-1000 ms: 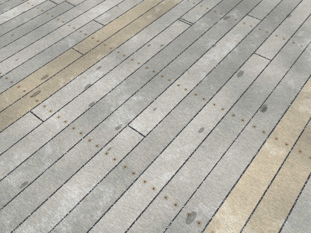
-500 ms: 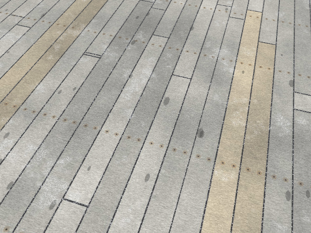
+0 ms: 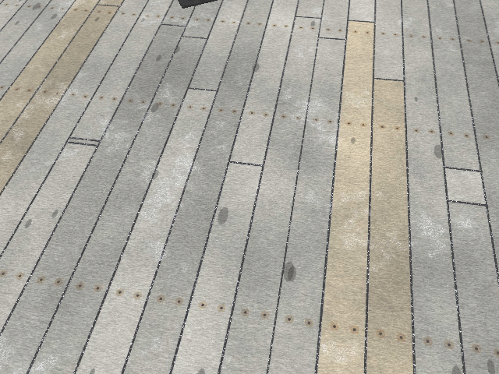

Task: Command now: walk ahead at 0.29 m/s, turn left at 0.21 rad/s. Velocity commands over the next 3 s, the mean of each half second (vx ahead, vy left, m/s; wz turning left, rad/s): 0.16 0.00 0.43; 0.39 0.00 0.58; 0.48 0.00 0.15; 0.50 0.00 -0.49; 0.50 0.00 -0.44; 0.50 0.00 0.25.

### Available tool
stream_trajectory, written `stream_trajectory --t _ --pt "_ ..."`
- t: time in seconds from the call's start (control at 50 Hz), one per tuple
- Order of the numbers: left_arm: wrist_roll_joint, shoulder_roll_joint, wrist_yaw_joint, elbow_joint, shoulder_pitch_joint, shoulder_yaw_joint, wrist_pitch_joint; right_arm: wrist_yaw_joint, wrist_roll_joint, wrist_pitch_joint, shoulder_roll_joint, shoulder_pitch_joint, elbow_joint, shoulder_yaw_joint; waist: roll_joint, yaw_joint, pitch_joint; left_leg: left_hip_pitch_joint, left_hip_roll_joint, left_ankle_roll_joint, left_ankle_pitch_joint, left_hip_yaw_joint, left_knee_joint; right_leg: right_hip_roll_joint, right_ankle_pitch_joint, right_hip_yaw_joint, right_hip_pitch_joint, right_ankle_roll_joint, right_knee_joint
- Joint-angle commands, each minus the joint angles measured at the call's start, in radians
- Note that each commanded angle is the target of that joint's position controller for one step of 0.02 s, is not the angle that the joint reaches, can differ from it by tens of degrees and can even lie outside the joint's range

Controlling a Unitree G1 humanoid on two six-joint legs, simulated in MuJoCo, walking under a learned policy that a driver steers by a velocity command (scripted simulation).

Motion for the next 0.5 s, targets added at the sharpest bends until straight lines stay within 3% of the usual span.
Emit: stream_trajectory --t 0.02,0.08,0.16,0.22,0.24,0.26,0.28,0.3,0.32,0.34,0.36,0.38,0.4,0.42,0.46,0.5 --pt "0.008 0.128 0.018 -0.047 -0.084 0.035 -0.032 -0.009 -0.012 0.015 -0.049 0.086 -0.027 -0.017 -0.093 -0.047 -0.069 0.037 0.006 -0.028 0.148 -0.02 -0.107 -0.266 0.657 0.058 -0.004 -0.142 -0.168" --pt "0.006 0.139 0.04 -0.029 -0.081 0.035 -0.016 0.009 -0.017 0.009 -0.022 -0.011 -0.062 -0.006 -0.107 -0.004 -0.063 0.072 -0.015 -0.02 0.347 0.034 -0.333 -0.229 0.626 -0.037 0.025 -0.107 -0.163" --pt "-0.01 0.172 0.056 0.005 -0.041 0.047 0.022 0.043 -0.016 0.011 -0.037 -0.073 -0.116 -0.012 -0.1 0.026 -0.073 0.035 -0.028 0.008 0.326 0.054 -0.457 -0.295 0.625 -0.03 0.17 -0.107 -0.097" --pt "-0.03 0.187 0.071 0.005 -0.063 0.055 0.053 0.064 -0.023 0.016 -0.065 -0.052 -0.143 -0.028 -0.117 0.0 -0.08 0.054 -0.061 0.053 0.18 0.087 -0.49 -0.324 0.7 -0.025 0.215 -0.081 0.036" --pt "-0.036 0.188 0.077 0.0 -0.078 0.057 0.061 0.066 -0.023 0.016 -0.08 -0.003 -0.138 -0.038 -0.115 -0.028 -0.1 0.117 -0.091 0.075 0.165 0.108 -0.526 -0.31 0.751 -0.036 0.205 -0.062 0.131" --pt "-0.038 0.174 0.081 -0.005 -0.08 0.052 0.066 0.058 -0.026 0.011 -0.11 0.088 -0.119 -0.056 -0.077 -0.074 -0.149 0.249 -0.131 0.108 0.27 0.118 -0.617 -0.257 0.731 -0.065 0.173 -0.022 0.292" --pt "-0.017 0.16 0.08 -0.017 -0.042 0.044 0.06 0.036 -0.033 0.01 -0.199 0.152 -0.124 -0.082 0.063 -0.094 -0.223 0.462 -0.018 0.176 0.719 -0.075 -0.652 -0.167 0.448 -0.082 0.011 0.051 0.546" --pt "0.032 0.069 0.062 -0.041 0.041 0.015 0.052 0.02 -0.046 0.015 -0.278 0.134 -0.148 -0.089 0.271 -0.007 -0.32 0.74 0.231 0.39 1.135 -0.46 -0.607 0.033 -0.487 -0.025 -0.331 0.13 0.89" --pt "0.004 0.126 0.043 -0.025 0.032 0.019 0.044 0.024 -0.048 0.017 -0.212 0.131 -0.175 -0.072 0.159 -0.056 -0.484 0.787 0.263 0.459 0.907 -0.572 -0.675 0.028 -0.511 0.2 -0.384 0.126 1.014" --pt "-0.029 0.165 0.036 -0.039 -0.035 0.03 0.045 0.025 -0.036 0.019 -0.176 0.052 -0.2 -0.065 0.074 -0.057 -0.382 0.704 0.224 0.414 0.731 -0.476 -0.705 -0.016 -0.437 0.213 -0.438 0.111 1.013" --pt "-0.025 0.159 0.043 -0.042 -0.076 0.031 0.052 0.018 -0.014 0.027 -0.138 0.002 -0.203 -0.056 -0.012 -0.039 -0.28 0.599 0.172 0.352 0.568 -0.401 -0.731 -0.052 -0.366 0.202 -0.462 0.11 0.949" --pt "-0.014 0.158 0.053 -0.04 -0.098 0.033 0.063 0.011 -0.004 0.039 -0.112 -0.035 -0.21 -0.046 -0.042 -0.022 -0.209 0.485 0.14 0.313 0.459 -0.354 -0.758 -0.078 -0.32 0.196 -0.444 0.114 0.864" --pt "-0.006 0.153 0.055 -0.043 -0.098 0.036 0.072 0.004 -0.006 0.047 -0.095 -0.044 -0.211 -0.041 -0.046 0.0 -0.185 0.398 0.088 0.275 0.257 -0.322 -0.809 -0.087 -0.266 0.185 -0.382 0.106 0.787" --pt "-0.014 0.137 0.052 -0.047 -0.075 0.031 0.075 0.0 -0.018 0.051 -0.125 -0.054 -0.219 -0.05 0.043 0.021 -0.173 0.337 0.075 0.287 0.127 -0.331 -0.841 -0.079 -0.238 0.168 -0.34 0.111 0.701" --pt "-0.015 0.125 0.049 -0.043 -0.077 0.026 0.063 -0.012 -0.022 0.053 -0.133 -0.054 -0.229 -0.057 0.09 0.007 -0.171 0.307 0.039 0.288 -0.047 -0.33 -0.875 -0.063 -0.223 0.155 -0.294 0.13 0.546" --pt "-0.013 0.116 0.046 -0.045 -0.099 0.023 0.049 -0.024 -0.017 0.051 -0.149 -0.047 -0.234 -0.064 0.093 -0.006 -0.177 0.286 0.025 0.271 -0.117 -0.335 -0.875 -0.052 -0.188 0.15 -0.251 0.135 0.442"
